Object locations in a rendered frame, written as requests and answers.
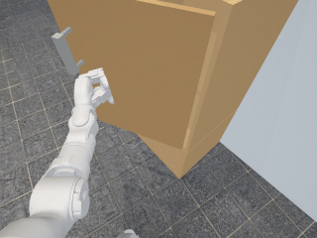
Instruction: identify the handle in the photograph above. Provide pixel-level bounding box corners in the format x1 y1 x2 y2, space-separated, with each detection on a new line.
51 27 84 75

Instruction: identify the robot left upper arm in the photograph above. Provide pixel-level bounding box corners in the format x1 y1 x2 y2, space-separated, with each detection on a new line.
0 176 90 238

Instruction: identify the robot left shin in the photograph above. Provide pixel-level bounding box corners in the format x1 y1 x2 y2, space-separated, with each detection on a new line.
124 229 136 234

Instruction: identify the cupboard door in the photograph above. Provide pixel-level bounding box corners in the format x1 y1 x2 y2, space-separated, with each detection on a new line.
47 0 216 150

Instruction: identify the left robot forearm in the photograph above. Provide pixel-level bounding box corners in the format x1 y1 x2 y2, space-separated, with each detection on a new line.
29 104 99 215

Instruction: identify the left robot hand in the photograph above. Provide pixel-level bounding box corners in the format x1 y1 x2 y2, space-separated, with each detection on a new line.
73 67 115 110

